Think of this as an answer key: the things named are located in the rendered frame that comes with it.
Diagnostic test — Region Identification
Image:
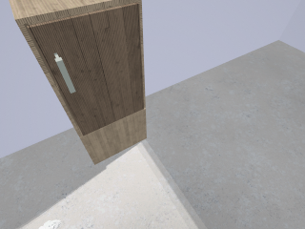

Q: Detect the handle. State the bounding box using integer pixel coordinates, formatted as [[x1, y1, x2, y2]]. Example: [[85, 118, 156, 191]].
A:
[[54, 52, 76, 94]]

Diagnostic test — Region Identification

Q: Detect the cupboard door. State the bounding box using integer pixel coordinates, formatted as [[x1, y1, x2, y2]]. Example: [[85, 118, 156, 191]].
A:
[[27, 2, 144, 135]]

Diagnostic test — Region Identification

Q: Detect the robot left hand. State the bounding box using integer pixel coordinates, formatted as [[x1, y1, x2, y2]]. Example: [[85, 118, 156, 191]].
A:
[[38, 219, 62, 229]]

